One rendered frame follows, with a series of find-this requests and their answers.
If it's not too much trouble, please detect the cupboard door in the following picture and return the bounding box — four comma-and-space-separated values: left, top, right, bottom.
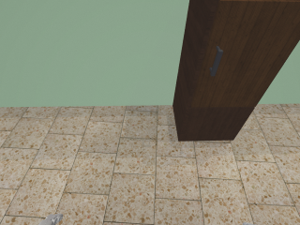
190, 0, 300, 108

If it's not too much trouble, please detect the handle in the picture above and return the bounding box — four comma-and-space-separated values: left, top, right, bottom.
209, 46, 223, 77

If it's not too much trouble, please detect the robot left hand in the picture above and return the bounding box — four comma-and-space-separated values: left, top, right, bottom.
38, 213, 63, 225

